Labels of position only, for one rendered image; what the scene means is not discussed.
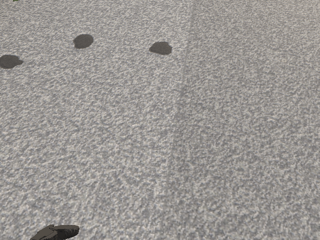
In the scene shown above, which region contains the robot left hand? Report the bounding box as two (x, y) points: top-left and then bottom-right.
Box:
(30, 224), (80, 240)

